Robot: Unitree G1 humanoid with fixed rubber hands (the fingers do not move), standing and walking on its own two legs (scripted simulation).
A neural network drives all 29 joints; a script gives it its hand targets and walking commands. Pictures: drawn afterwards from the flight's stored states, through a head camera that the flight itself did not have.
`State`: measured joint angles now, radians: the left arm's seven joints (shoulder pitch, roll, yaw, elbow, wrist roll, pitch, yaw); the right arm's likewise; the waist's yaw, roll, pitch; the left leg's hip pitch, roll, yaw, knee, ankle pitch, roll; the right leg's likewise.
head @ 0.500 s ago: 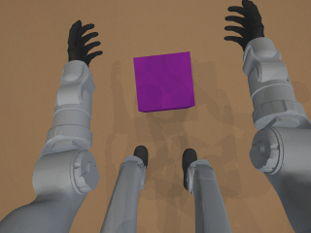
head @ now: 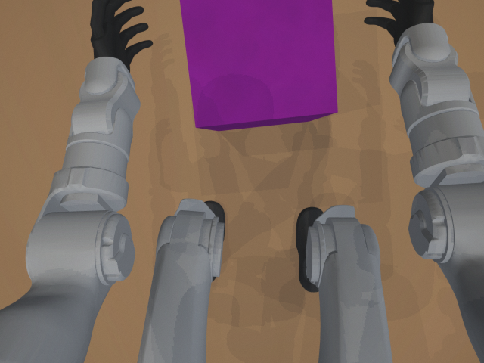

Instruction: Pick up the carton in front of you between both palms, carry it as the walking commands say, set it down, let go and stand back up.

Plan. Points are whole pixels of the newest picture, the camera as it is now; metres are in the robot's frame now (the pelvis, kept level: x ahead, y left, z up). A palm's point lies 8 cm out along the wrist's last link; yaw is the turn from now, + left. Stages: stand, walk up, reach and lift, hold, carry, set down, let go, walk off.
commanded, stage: reach and lift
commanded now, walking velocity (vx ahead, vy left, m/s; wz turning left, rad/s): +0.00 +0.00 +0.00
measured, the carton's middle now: (259, 69) +0.53 +0.01 -0.32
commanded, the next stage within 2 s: none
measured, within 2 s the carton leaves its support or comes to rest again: leaves its support in 1.12 s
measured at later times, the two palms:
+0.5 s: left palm (153, 70) +0.52 +0.18 -0.25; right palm (373, 45) +0.55 -0.17 -0.25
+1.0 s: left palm (166, 67) +0.52 +0.16 -0.24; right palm (356, 43) +0.55 -0.14 -0.24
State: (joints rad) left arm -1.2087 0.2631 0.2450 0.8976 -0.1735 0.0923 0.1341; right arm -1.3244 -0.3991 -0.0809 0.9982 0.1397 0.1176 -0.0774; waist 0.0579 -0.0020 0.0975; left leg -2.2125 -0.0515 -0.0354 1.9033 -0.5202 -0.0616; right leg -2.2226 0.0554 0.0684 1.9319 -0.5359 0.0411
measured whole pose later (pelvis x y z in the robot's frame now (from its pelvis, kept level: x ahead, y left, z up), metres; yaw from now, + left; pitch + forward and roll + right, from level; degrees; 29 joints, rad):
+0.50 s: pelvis +0.00 +0.00 -0.07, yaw +1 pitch +39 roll +2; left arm -1.37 0.27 0.16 1.08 -0.24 0.01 0.16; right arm -1.47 -0.44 0.03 1.16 0.22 0.03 -0.08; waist 0.05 0.02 0.33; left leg -2.28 -0.04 -0.02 2.18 -0.57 -0.06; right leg -2.29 0.03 0.06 2.21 -0.60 0.03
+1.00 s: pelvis -0.01 +0.00 -0.07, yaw +0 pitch +37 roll +2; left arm -1.45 0.21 0.27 1.11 -0.12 0.08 0.17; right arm -1.60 -0.35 -0.04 1.27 0.10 0.10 -0.10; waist 0.05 0.01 0.36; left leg -2.26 -0.05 -0.03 2.15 -0.54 -0.07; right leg -2.28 0.04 0.05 2.19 -0.56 0.03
